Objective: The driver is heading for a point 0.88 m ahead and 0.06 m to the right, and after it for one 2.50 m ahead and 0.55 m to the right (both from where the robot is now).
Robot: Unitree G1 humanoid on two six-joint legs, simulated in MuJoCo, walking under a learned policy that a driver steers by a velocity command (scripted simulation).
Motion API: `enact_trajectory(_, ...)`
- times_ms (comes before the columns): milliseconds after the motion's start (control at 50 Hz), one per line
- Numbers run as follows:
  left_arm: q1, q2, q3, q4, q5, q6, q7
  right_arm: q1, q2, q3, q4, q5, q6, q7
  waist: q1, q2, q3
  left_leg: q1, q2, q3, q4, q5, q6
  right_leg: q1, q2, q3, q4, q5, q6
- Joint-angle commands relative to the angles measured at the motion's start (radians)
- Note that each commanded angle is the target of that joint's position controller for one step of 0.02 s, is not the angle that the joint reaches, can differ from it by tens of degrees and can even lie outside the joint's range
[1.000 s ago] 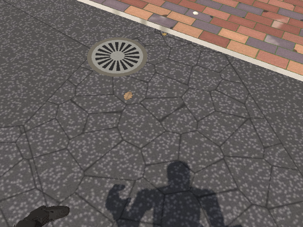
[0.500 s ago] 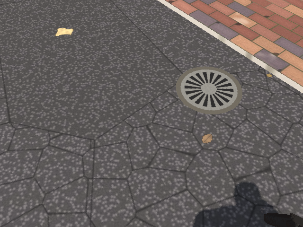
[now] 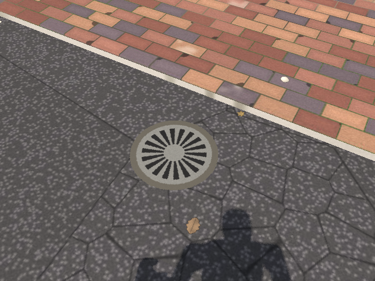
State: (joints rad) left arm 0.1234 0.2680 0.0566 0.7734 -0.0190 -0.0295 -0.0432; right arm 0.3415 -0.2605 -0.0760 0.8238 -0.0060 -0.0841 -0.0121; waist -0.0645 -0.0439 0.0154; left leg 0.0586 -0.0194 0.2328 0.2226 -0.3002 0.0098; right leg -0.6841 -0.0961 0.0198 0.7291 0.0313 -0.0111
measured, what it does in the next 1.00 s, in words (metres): walks ahead: right foot, then left foot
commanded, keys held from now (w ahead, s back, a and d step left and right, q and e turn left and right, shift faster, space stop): w+e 0.26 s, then w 0.06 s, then w+q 0.62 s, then w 0.06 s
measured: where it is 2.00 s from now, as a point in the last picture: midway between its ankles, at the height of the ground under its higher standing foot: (197, 140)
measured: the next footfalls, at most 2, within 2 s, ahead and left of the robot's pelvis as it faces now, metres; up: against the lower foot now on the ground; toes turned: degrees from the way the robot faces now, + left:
right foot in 0.12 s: +0.24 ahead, -0.12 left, +0.00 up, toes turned -7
left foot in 0.66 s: +0.58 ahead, +0.03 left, +0.00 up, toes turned -6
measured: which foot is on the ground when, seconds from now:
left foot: down 0.00-0.14, up 0.16-0.64, down 0.66-1.00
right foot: up 0.00-0.10, down 0.12-0.68, up 0.70-1.00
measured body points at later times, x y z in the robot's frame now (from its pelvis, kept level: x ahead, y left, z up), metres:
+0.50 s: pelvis +0.28 -0.06 +0.01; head +0.31 -0.07 +0.46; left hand +0.41 +0.20 -0.10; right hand +0.42 -0.34 -0.09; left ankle +0.51 +0.08 -0.68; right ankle +0.20 -0.12 -0.74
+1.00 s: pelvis +0.58 -0.04 +0.01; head +0.62 -0.03 +0.46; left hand +0.78 +0.22 -0.08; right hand +0.65 -0.32 -0.10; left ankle +0.54 +0.04 -0.74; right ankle +0.76 -0.22 -0.68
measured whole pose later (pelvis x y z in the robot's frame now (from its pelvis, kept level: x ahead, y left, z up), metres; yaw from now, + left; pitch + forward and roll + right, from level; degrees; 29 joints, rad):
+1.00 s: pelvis +0.58 -0.04 +0.01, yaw +3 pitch +2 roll +0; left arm 0.08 0.29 0.04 0.67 0.01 -0.09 0.00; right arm 0.33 -0.28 -0.05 0.74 0.02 -0.05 0.00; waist -0.06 -0.03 0.03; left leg -0.16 -0.12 -0.13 0.35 -0.22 0.09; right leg -0.65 -0.07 0.11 0.66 -0.01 0.07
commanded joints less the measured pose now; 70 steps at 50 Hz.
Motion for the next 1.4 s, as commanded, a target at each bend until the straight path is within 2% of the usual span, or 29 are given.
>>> enact_trajectory(20,-0.132,0.047,0.003,-0.118,0.000,-0.014,-0.021,-0.006,-0.179,-0.047,-0.038,0.017,0.007,-0.009,-0.005,0.086,0.090,0.022,0.318,-0.057,-0.029,0.485,0.132,-0.051,0.003,-0.043,-0.067,-0.065,-0.036)
enact_trajectory(80,-0.048,0.095,0.029,-0.129,-0.004,-0.009,-0.027,-0.033,-0.222,-0.057,-0.041,0.026,0.031,-0.018,0.066,0.140,0.000,0.061,0.313,-0.017,0.178,0.967,0.097,0.133,0.098,-0.134,-0.071,-0.220,-0.096)
enact_trajectory(120,0.235,0.199,0.087,-0.064,-0.007,-0.003,-0.006,-0.054,-0.221,-0.050,-0.049,0.031,0.038,-0.024,0.220,0.105,-0.151,-0.107,0.247,0.017,0.585,0.935,0.037,0.563,0.166,-0.113,-0.170,-0.157,-0.166)
enact_trajectory(140,0.310,0.305,0.113,-0.046,-0.008,0.007,0.017,-0.013,-0.115,-0.019,-0.083,-0.007,0.025,-0.022,0.189,-0.114,-0.221,-0.458,0.144,0.009,0.937,0.259,-0.021,0.866,-0.053,0.263,-0.194,-0.135,-0.261)
enact_trajectory(160,0.274,0.337,0.106,-0.086,-0.003,-0.011,0.009,0.022,-0.061,0.010,-0.124,-0.001,-0.016,-0.009,0.126,-0.199,-0.385,-0.742,-0.046,-0.229,1.193,-0.316,-0.052,1.073,-0.243,0.830,-0.375,-0.295,-0.449)
enact_trajectory(180,0.277,0.246,0.081,-0.088,0.001,-0.022,0.003,-0.102,-0.150,-0.011,-0.143,0.037,-0.046,0.006,0.189,-0.062,-0.340,-0.854,0.017,-0.347,1.215,-0.253,-0.029,1.059,-0.225,0.758,-0.436,-0.322,-0.388)
enact_trajectory(200,0.242,0.204,0.070,-0.083,-0.001,-0.032,0.004,-0.150,-0.150,-0.008,-0.159,0.051,-0.061,0.011,0.170,-0.040,-0.209,-0.880,0.058,-0.331,1.149,-0.167,-0.005,0.930,-0.188,0.604,-0.434,-0.277,-0.347)
enact_trajectory(220,0.173,0.176,0.061,-0.093,-0.004,-0.035,0.006,-0.155,-0.140,-0.007,-0.146,0.029,-0.066,0.003,0.118,0.043,-0.128,-0.830,0.103,-0.325,1.055,-0.096,-0.001,0.775,-0.139,0.489,-0.433,-0.189,-0.307)
enact_trajectory(260,0.095,0.127,0.044,-0.125,0.012,-0.036,0.015,-0.131,-0.159,-0.022,-0.135,0.001,-0.045,-0.001,0.056,0.015,-0.079,-0.701,0.140,-0.326,0.950,-0.026,-0.013,0.584,-0.084,0.376,-0.469,-0.032,-0.285)
enact_trajectory(420,0.169,0.148,0.038,-0.077,0.013,-0.047,0.044,-0.261,-0.076,0.013,-0.148,0.009,-0.013,0.017,0.115,-0.028,-0.022,-0.664,0.130,-0.253,0.499,0.389,-0.054,0.499,-0.019,0.117,-0.532,0.082,-0.210)
enact_trajectory(540,0.230,0.171,0.041,-0.017,0.016,-0.044,0.041,-0.374,-0.092,0.018,-0.190,0.029,-0.022,0.052,0.165,-0.014,0.049,-0.756,0.099,-0.251,0.341,0.390,0.012,0.704,-0.121,0.106,-0.524,0.038,-0.191)
enact_trajectory(600,0.211,0.187,0.048,-0.007,0.014,-0.030,0.052,-0.340,-0.104,0.013,-0.200,0.027,-0.023,0.071,0.130,-0.026,0.028,-0.719,0.059,-0.233,0.318,0.250,0.060,0.790,-0.146,0.061,-0.436,0.289,-0.159)
enact_trajectory(640,0.173,0.203,0.051,-0.018,0.015,-0.018,0.061,-0.184,-0.151,-0.013,-0.165,0.019,-0.016,0.068,0.041,-0.039,-0.084,-0.491,-0.017,-0.168,0.309,0.207,0.101,0.785,-0.110,0.003,-0.233,0.637,-0.124)
enact_trajectory(660,0.162,0.191,0.043,-0.029,0.017,-0.014,0.069,-0.046,-0.195,-0.036,-0.134,0.016,-0.012,0.060,-0.029,-0.010,-0.165,-0.271,-0.018,-0.198,0.294,0.263,0.136,0.687,-0.067,-0.039,-0.030,0.628,-0.090)
enact_trajectory(680,0.227,0.133,0.022,-0.065,0.036,-0.026,0.072,0.078,-0.290,-0.060,-0.126,0.010,-0.008,0.050,-0.033,0.155,-0.295,0.085,0.201,-0.552,0.301,0.272,0.259,0.365,0.027,-0.082,0.336,0.263,-0.029)
enact_trajectory(700,0.271,0.068,-0.004,-0.066,0.039,-0.053,0.057,0.094,-0.270,-0.053,-0.120,0.029,-0.008,0.052,-0.002,0.341,-0.381,0.310,0.351,-1.008,0.144,0.124,0.401,0.046,0.206,0.010,0.608,-0.551,0.022)
enact_trajectory(740,0.113,0.157,0.009,-0.112,-0.014,-0.099,0.027,0.037,-0.182,-0.028,-0.140,0.024,0.002,0.043,-0.042,0.155,-0.208,0.178,0.297,-0.850,0.085,-0.027,0.314,-0.104,0.090,0.105,0.633,-0.472,-0.009)
enact_trajectory(780,0.056,0.157,0.015,-0.129,0.025,-0.105,0.034,-0.057,-0.151,-0.015,-0.163,0.011,0.004,0.039,0.023,0.034,-0.078,-0.078,0.232,-0.702,0.045,0.160,0.281,-0.031,0.024,0.086,0.448,-0.378,-0.005)
enact_trajectory(860,0.098,0.122,0.013,-0.133,0.038,-0.070,0.045,-0.088,-0.167,-0.017,-0.179,0.014,0.007,0.023,0.079,0.093,-0.045,-0.263,0.174,-0.588,-0.004,0.357,0.294,0.060,0.013,0.051,0.279,-0.327,0.053)
enact_trajectory(980,-0.097,0.071,-0.008,-0.171,0.028,-0.076,0.039,-0.008,-0.187,-0.024,-0.139,0.027,0.023,-0.001,-0.002,0.120,-0.028,-0.333,0.098,-0.487,0.018,0.289,0.212,0.181,0.078,0.023,-0.121,0.060,0.088)
enact_trajectory(1080,-0.158,0.108,0.005,-0.193,0.019,-0.097,0.018,0.057,-0.176,-0.019,-0.101,0.024,0.035,-0.001,-0.022,0.141,-0.013,-0.160,0.175,-0.587,0.117,0.280,0.192,0.172,0.084,0.038,-0.238,-0.013,0.032)
enact_trajectory(1140,-0.007,0.151,0.028,-0.154,0.022,-0.103,0.022,0.024,-0.174,-0.016,-0.104,0.017,0.041,0.001,0.059,0.163,-0.071,-0.103,0.153,-0.541,0.270,0.579,0.153,0.354,0.104,-0.011,-0.296,-0.070,-0.048)
enact_trajectory(1160,0.139,0.192,0.041,-0.130,0.031,-0.105,0.026,0.010,-0.144,-0.002,-0.120,0.007,0.038,0.002,0.125,0.124,-0.198,-0.182,0.109,-0.481,0.478,0.579,0.122,0.586,0.008,0.089,-0.249,-0.019,-0.118)
enact_trajectory(1180,0.267,0.282,0.068,-0.105,0.039,-0.097,0.026,0.117,-0.097,0.016,-0.130,0.014,0.024,0.002,0.124,-0.097,-0.351,-0.505,-0.027,-0.364,0.828,0.315,0.040,0.956,-0.177,0.449,-0.257,-0.106,-0.287)
enact_trajectory(1200,0.314,0.243,0.062,-0.074,0.006,-0.087,0.014,0.123,-0.106,0.022,-0.133,0.010,0.009,0.005,0.133,-0.246,-0.343,-0.730,-0.071,-0.352,1.005,-0.240,0.006,1.033,-0.266,0.746,-0.403,-0.298,-0.350)
enact_trajectory(1220,0.268,0.180,0.041,-0.084,-0.011,-0.081,0.014,0.025,-0.173,0.007,-0.150,0.022,-0.001,0.012,0.146,-0.135,-0.194,-0.839,-0.004,-0.383,1.066,-0.211,0.015,0.942,-0.244,0.706,-0.430,-0.441,-0.306)
enact_trajectory(1260,0.181,0.145,0.028,-0.104,0.012,-0.063,0.017,-0.121,-0.159,0.010,-0.187,0.009,-0.019,0.018,0.125,0.009,-0.020,-0.840,0.056,-0.338,0.972,-0.083,0.017,0.704,-0.156,0.509,-0.472,-0.314,-0.258)
enact_trajectory(1320,0.153,0.131,0.021,-0.114,0.015,-0.056,0.025,-0.102,-0.123,0.010,-0.190,-0.012,-0.024,0.021,0.068,-0.038,-0.028,-0.719,0.087,-0.315,0.792,-0.023,-0.014,0.577,-0.079,0.394,-0.509,-0.091,-0.249)
enact_trajectory(1400,0.177,0.184,0.040,-0.094,-0.001,-0.047,0.048,-0.209,-0.077,0.032,-0.213,-0.012,-0.020,0.019,0.088,-0.043,-0.021,-0.618,0.055,-0.278,0.526,0.135,-0.060,0.459,-0.033,0.286,-0.520,-0.014,-0.235)
Velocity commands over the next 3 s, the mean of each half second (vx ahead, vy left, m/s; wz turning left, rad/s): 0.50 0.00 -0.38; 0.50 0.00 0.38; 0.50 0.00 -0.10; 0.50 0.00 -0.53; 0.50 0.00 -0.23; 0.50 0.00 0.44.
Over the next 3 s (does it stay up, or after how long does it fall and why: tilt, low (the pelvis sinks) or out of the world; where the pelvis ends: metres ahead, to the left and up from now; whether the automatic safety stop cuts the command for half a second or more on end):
stays up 1.61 -0.29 0.06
